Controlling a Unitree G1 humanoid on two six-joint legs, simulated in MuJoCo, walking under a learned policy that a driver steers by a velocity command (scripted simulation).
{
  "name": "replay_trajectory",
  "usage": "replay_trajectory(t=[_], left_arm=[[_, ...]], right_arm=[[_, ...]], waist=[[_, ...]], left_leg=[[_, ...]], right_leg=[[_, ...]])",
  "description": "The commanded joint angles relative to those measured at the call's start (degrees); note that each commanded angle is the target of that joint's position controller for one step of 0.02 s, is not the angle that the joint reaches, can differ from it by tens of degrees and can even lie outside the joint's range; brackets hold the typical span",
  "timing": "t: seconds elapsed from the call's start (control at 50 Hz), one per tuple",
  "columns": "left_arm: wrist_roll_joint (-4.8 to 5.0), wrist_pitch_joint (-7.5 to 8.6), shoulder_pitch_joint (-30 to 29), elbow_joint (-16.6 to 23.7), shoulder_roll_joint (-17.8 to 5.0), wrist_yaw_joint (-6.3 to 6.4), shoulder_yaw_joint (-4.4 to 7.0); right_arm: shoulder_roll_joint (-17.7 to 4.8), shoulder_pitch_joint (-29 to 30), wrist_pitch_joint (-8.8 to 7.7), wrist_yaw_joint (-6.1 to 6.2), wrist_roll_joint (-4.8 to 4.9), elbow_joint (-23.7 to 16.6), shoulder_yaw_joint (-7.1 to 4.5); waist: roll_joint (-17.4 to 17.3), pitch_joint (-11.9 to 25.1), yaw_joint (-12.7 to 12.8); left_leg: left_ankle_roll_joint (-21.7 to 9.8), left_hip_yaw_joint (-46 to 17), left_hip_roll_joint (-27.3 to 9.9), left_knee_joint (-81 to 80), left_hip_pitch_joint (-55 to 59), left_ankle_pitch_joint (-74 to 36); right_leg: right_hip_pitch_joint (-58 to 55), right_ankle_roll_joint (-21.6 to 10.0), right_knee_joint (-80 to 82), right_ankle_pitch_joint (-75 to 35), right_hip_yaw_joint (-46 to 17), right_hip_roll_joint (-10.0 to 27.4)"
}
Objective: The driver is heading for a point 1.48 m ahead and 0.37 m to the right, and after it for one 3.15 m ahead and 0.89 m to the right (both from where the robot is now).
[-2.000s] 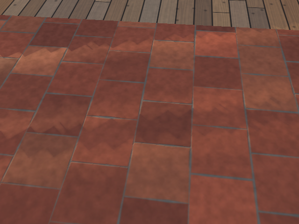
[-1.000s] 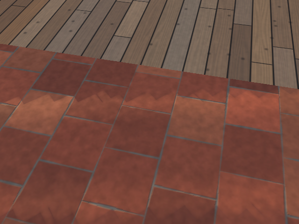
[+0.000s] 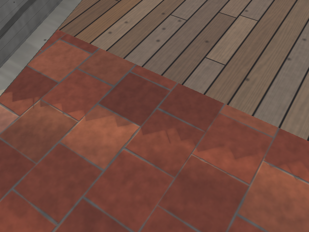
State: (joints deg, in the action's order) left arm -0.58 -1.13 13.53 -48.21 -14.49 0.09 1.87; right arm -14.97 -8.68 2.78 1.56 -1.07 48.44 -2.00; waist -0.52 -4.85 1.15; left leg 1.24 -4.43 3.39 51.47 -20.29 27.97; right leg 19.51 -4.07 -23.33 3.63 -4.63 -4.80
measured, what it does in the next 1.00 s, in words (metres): steps on the spot, turning right: left foot, then right foot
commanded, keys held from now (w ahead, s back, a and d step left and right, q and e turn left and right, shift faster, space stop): e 0.64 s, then no key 0.36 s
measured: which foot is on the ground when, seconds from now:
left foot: up 0.00-0.16, down 0.18-0.62, up 0.64-1.00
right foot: down 0.00-0.18, up 0.20-0.60, down 0.62-1.00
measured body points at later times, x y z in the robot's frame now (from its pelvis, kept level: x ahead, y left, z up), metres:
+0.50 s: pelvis -0.02 +0.03 +0.01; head +0.02 +0.04 +0.45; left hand +0.18 +0.25 -0.13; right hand +0.00 -0.26 -0.10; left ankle +0.00 +0.12 -0.74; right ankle -0.08 -0.09 -0.69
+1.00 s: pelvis -0.03 +0.00 +0.00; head -0.02 -0.02 +0.45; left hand +0.19 +0.17 -0.11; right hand -0.09 -0.28 -0.13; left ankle +0.03 +0.11 -0.71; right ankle -0.08 -0.07 -0.74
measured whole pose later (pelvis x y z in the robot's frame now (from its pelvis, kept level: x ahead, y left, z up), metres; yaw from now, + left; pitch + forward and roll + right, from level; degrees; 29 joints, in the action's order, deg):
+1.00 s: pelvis -0.03 +0.00 +0.00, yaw -29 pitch -1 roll +0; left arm -1.4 -1.3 11.3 -45.8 -13.9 0.5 0.7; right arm -15.6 -13.2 3.8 1.0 -0.7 47.6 -2.2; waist -1.1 -3.3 0.0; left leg 0.8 -0.5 -1.0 40.4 -18.2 22.1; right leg 9.1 -4.5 -23.2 13.0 -2.6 -5.1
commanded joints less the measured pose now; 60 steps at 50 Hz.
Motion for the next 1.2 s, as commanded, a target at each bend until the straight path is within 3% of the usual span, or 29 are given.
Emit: replay_trajectory(t=[0.02, 0.12, 0.16, 0.18, 0.2, 0.22, 0.24, 0.28, 0.32, 0.4, 0.52, 0.58, 0.6, 0.62, 0.64, 0.66, 0.68, 0.72, 0.76, 0.82, 0.96, 1.02, 1.04, 1.06, 1.08, 1.1, 1.12, 1.14, 1.2], left_arm=[[-0.36, -0.33, -0.3, 3.4, -9.9, 0.08, 3.26], [-0.49, -1.74, -2.8, 4.2, -10.1, -0.49, 4.4], [0.15, -2.27, -5.0, 4.9, -9.7, -0.47, 4.58], [0.75, -2.15, -4.5, 5.8, -7.8, -0.43, 4.16], [1.66, -1.79, -3.1, 6.9, -4.8, -0.36, 3.74], [-0.78, -1.44, -3.1, 5.5, -9.4, 0.14, 4.71], [-0.97, -1.42, -1.9, 4.6, -10.3, -0.17, 5.19], [-1.43, -2.03, 2.4, 2.9, -8.7, -0.78, 4.99], [-1.21, -2.62, 1.8, 2.9, -8.2, -1.39, 4.56], [-0.53, -3.14, -4.6, 6.0, -7.0, -2.34, 3.52], [0.66, -3.43, -6.3, 8.6, -6.2, -2.8, 2.69], [0.73, -2.92, -4.6, 9.0, -6.0, -2.57, 2.64], [0.28, -2.41, -2.8, 8.6, -5.8, -2.26, 2.59], [-0.53, -1.64, -1.1, 8.2, -7.7, -1.64, 3.02], [-1.13, -0.73, 0.1, 8.9, -14.1, -1.02, 4.19], [-0.13, -0.54, 3.6, 8.7, -19.2, -1.12, 5.65], [0.42, -0.48, 5.0, 7.8, -15.3, -0.92, 4.8], [0.03, -0.86, -3.3, 8.8, -9.8, -0.08, 3.04], [0.2, -0.68, -5.0, 8.9, -8.0, 0.42, 2.13], [0.21, 0.09, -2.6, 7.6, -8.3, 0.4, 1.91], [-0.94, 0.34, -1.4, 4.9, -8.4, 0.63, 1.05], [-0.7, 0.4, -2.9, 3.9, -7.9, 0.88, 0.51], [-0.13, 0.37, -2.9, 3.3, -7.3, 1.02, 0.16], [-0.03, 0.49, -1.6, 2.8, -6.6, 0.99, -0.09], [-0.31, 0.61, -1.7, 3.3, -4.9, 0.69, -0.51], [-0.44, 0.37, -2.4, 3.8, -4.5, 0.4, -0.45], [-1.65, 0.51, -5.4, 4.4, -7.1, 0.21, 0.11], [-1.69, 0.85, -7.3, 4.9, -8.0, -0.24, 0.7], [-1.54, 2.1, -3.5, 2.9, -6.4, -1.87, 0.76]], right_arm=[[-4.8, -4.2, 0.07, 0.66, 0.3, -1.8, -1.03], [-4.7, -7.7, -1.2, 1.13, 1.05, -1.5, -0.74], [-5.2, -12.5, -1.94, 1.71, 0.77, -0.5, -0.93], [-9.1, -13.1, -2.29, 2.33, 0.07, -0.9, -1.79], [-15.3, -8.2, -2.26, 2.67, -0.39, -3.3, -3.19], [-13.7, -1.3, -2.19, 2.3, -1.28, -4.9, -2.9], [-9.0, 0.7, -2.5, 2.11, -1.17, -5.9, -1.61], [-6.2, 3.8, -3.07, 1.8, -0.5, -6.9, -0.71], [-6.5, 0.7, -3.19, 1.73, -0.4, -7.1, -0.69], [-9.0, -8.2, -3.05, 1.44, -0.36, -5.0, -1.83], [-11.2, -6.6, -2.79, -0.12, -0.82, -5.5, -3.0], [-11.9, -5.4, -2.53, -0.53, -0.33, -5.5, -3.52], [-11.8, -4.6, -2.33, -0.5, 0.15, -5.5, -3.6], [-11.0, -6.4, -2.23, -0.56, 0.07, -5.0, -3.55], [-6.5, -8.3, -1.78, -0.88, -0.9, -6.8, -2.52], [-5.4, -3.1, -0.8, 0.24, -0.74, -9.9, -1.67], [-7.1, -2.8, -0.27, 0.32, -0.55, -9.1, -1.99], [-7.6, -3.3, -0.66, -0.18, 0.62, -7.4, -2.12], [-8.8, -6.0, -0.6, -1.01, -0.33, -5.6, -2.58], [-6.8, -6.4, 0.08, -1.49, 0.19, -5.0, -2.08], [-5.0, -3.8, 0.48, -0.47, 0.36, -4.2, -1.12], [-4.2, -5.6, -0.15, 0.26, 0.66, -2.8, -0.69], [-3.0, -7.9, -0.76, 0.27, 0.2, -1.7, -0.21], [-4.2, -9.2, -1.64, 0.42, -0.73, -1.0, -0.33], [-6.9, -11.1, -2.5, 0.57, -1.6, -0.8, -0.62], [-12.8, -11.3, -2.31, -0.04, -0.49, 0.2, -2.39], [-12.0, -12.4, -2.3, -0.67, -0.47, 0.8, -2.66], [-9.6, -12.9, -2.7, -0.99, -0.73, 1.3, -2.09], [-7.8, -9.4, -4.12, -1.01, 0.01, 1.2, -1.81]], waist=[[9.0, 7.8, -1.0], [10.4, 7.9, -2.1], [9.9, 6.8, -4.7], [3.4, 5.5, -4.1], [-12.9, 5.7, -2.2], [-7.6, 1.7, -0.8], [-3.9, 2.0, 1.2], [-4.6, 3.0, 3.7], [-6.3, 3.6, 1.5], [-7.5, 5.1, -3.6], [-10.4, 6.6, -3.9], [-10.4, 7.4, -2.4], [-8.6, 7.7, -0.6], [-3.2, 8.6, 0.3], [12.6, 9.0, -1.1], [15.3, 7.9, 2.4], [7.4, 6.9, 2.2], [6.8, 3.5, -1.2], [8.0, 5.9, -2.2], [5.7, 7.1, -1.7], [7.5, 4.2, 0.1], [6.3, 4.6, -1.4], [4.8, 6.2, -2.8], [2.8, 6.8, -2.8], [-2.4, 6.3, -2.9], [-12.0, 2.4, -2.7], [-12.2, -2.0, -4.9], [-10.1, -4.2, -5.0], [-6.9, -2.2, -1.7]], left_leg=[[0.1, 1.8, 0.9, -3.6, -0.6, -0.8], [-2.4, 2.4, 2.6, -16.4, 8.6, -3.8], [-4.5, 2.6, 2.4, -29.9, 16.7, -9.1], [-6.5, -5.3, -4.9, -39.2, 19.1, -2.7], [-12.1, -25.1, -21.6, -45.5, 16.2, 6.6], [-15.4, -24.2, -25.6, -45.2, 5.2, 0.7], [-15.1, -18.8, -22.1, -42.7, 1.1, -8.0], [-11.9, -7.8, -15.5, -38.9, 3.9, -20.1], [-12.2, -3.5, -14.2, -36.1, 9.8, -30.5], [-13.9, -2.7, -17.5, -32.2, 22.3, -42.8], [-12.8, 2.3, -19.0, -28.8, 18.0, -46.1], [-11.0, 4.0, -19.5, -24.8, 16.1, -44.1], [-8.7, 6.1, -18.7, -21.3, 13.3, -39.5], [-5.2, 8.8, -17.0, -14.6, 7.4, -30.5], [-1.0, 13.5, -10.9, 0.1, -7.4, -1.1], [0.1, 8.1, -3.7, 7.2, -14.2, 10.3], [0.3, 4.5, -6.0, 12.4, -14.5, 7.8], [0.4, 2.7, -7.3, 10.3, -12.6, -1.6], [0.9, 4.2, -6.0, 9.9, -9.1, -5.9], [1.1, 4.2, -5.4, 6.1, -7.1, -7.3], [-0.5, 4.5, -4.0, -10.6, 1.3, -5.2], [-1.6, 4.9, -3.2, -20.9, 8.1, -8.7], [-2.2, 5.5, -3.1, -29.0, 13.9, -13.7], [-3.0, 2.6, -5.1, -31.1, 19.7, -14.1], [-5.2, -6.1, -12.1, -33.8, 22.8, -5.7], [-10.6, -16.8, -17.2, -39.4, 17.8, 9.4], [-14.4, -22.5, -21.9, -44.5, 14.4, 15.7], [-16.0, -24.5, -22.9, -46.9, 12.9, 16.4], [-13.8, -15.8, -18.3, -47.0, 14.8, 5.4]], right_leg=[[-6.1, -7.4, 11.0, 13.7, -19.5, 12.3], [-0.4, -4.4, 12.8, 18.4, -22.6, 10.7], [4.7, -0.4, 11.5, 22.2, -21.5, 7.7], [9.3, 3.3, 5.0, 25.9, -17.1, 3.2], [15.0, 4.9, -14.0, 26.6, -4.3, -6.0], [14.4, 5.3, -26.7, 25.5, -1.4, -2.4], [9.2, 4.9, -34.1, 22.7, -2.1, -1.1], [9.4, 5.0, -42.6, 18.1, -0.5, -0.6], [12.7, 6.2, -43.5, 18.5, 1.7, 0.4], [15.7, 7.9, -34.3, 21.3, 3.0, 2.3], [3.1, 5.5, -20.4, 23.8, 8.2, 2.7], [-2.8, 3.6, -10.3, 19.8, 9.8, 2.2], [-7.6, 2.7, -2.2, 12.9, 9.9, 1.7], [-14.6, 1.7, 4.8, 6.8, 4.5, 3.7], [-22.9, -1.5, 7.5, -6.3, -15.9, 19.3], [-18.1, -11.5, 5.3, -23.1, -24.8, 28.5], [-19.6, -13.8, 3.1, -30.7, -18.9, 26.0], [-14.5, -10.0, 5.6, -19.8, -11.1, 18.2], [-15.5, -8.1, 4.9, -26.1, -6.8, 14.7], [-16.7, -7.8, 5.2, -24.6, -6.2, 14.9], [-11.7, -8.4, 5.6, -12.0, -8.9, 15.4], [-9.5, -7.4, 3.5, -11.7, -10.3, 15.0], [-7.8, -5.9, 3.4, -2.3, -10.2, 13.8], [-3.5, -4.2, 2.8, 10.4, -10.7, 12.0], [2.2, -3.0, -2.2, 21.3, -8.2, 8.5], [7.4, -1.9, -9.5, 25.2, 1.1, -0.1], [9.7, -1.0, -17.5, 25.2, 4.5, 0.7], [12.4, -0.7, -23.8, 25.4, 3.2, 2.3], [12.2, 0.7, -26.3, 19.8, 3.7, 5.1]])
Velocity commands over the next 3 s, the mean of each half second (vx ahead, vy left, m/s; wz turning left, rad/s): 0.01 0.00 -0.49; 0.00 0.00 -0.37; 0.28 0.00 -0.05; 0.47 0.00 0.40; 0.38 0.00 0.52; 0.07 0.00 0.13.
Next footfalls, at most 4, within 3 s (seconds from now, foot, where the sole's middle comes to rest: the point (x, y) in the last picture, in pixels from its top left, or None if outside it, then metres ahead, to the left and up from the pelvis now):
0.18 left None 0.04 0.11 -0.78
0.62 right None -0.04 -0.08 -0.78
1.06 left None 0.06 0.08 -0.78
1.40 right None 0.04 -0.17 -0.78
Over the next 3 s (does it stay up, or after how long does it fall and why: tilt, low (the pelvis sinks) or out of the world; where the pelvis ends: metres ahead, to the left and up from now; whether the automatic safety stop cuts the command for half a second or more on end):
stays up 0.57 -0.25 0.00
